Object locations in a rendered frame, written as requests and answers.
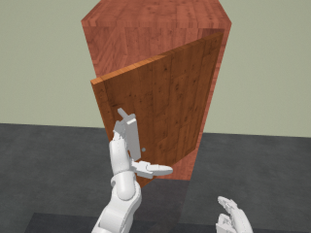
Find handle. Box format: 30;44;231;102
118;108;141;161

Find robot left hand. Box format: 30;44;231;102
109;114;173;179

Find robot left forearm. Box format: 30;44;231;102
91;171;142;233

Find robot right hand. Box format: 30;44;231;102
216;196;254;233

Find cupboard door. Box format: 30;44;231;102
90;31;224;188

